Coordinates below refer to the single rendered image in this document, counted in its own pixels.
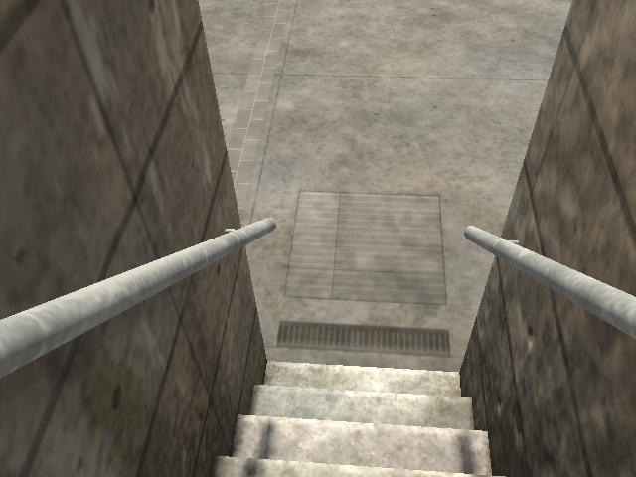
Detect stairs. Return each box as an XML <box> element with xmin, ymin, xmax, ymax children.
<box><xmin>211</xmin><ymin>361</ymin><xmax>506</xmax><ymax>477</ymax></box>

